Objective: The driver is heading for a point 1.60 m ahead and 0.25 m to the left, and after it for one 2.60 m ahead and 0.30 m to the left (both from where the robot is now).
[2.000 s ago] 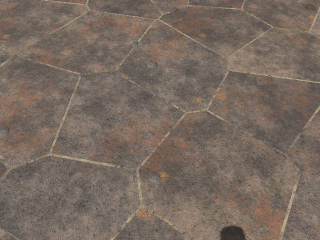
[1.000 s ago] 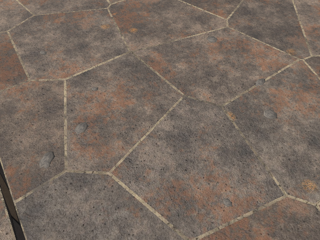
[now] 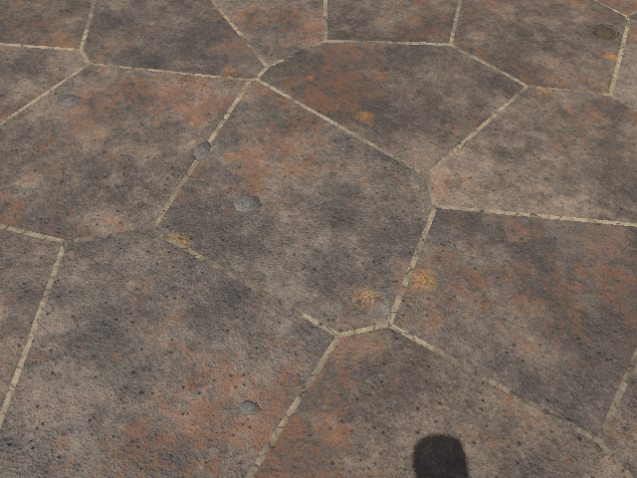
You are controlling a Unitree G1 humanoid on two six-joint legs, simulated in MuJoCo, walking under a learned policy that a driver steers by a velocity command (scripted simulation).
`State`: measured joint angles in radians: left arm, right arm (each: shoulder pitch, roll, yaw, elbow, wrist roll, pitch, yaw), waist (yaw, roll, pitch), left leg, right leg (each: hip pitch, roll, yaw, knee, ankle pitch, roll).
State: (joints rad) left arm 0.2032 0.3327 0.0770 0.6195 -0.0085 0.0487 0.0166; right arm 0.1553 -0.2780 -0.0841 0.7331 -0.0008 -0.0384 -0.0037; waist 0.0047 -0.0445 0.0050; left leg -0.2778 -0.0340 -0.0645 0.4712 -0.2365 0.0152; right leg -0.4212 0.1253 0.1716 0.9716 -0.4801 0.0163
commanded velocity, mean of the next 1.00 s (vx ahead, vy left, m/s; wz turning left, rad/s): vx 0.43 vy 0.00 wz -0.08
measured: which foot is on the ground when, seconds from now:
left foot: down 0.00-0.26, up 0.28-0.68, down 0.70-1.00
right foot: up 0.00-0.22, down 0.24-0.72, up 0.74-1.00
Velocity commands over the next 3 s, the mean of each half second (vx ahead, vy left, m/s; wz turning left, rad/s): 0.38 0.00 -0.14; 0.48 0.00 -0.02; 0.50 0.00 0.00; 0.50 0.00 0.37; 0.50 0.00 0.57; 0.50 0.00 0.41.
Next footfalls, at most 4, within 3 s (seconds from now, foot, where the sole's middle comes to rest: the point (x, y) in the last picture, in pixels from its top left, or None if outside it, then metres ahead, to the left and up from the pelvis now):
0.24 right None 0.11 -0.15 -0.78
0.70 left None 0.47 0.07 -0.78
1.24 right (398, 365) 0.74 -0.18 -0.78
1.78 left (297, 261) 1.04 0.07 -0.78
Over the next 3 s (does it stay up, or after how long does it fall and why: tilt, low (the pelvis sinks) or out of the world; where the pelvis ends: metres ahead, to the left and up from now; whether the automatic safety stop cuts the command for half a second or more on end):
stays up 1.45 0.24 0.00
